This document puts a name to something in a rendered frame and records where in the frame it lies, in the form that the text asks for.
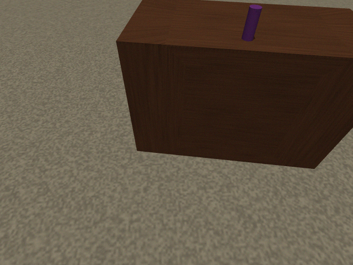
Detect can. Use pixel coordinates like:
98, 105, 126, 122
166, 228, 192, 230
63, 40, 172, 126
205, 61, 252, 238
242, 4, 262, 41

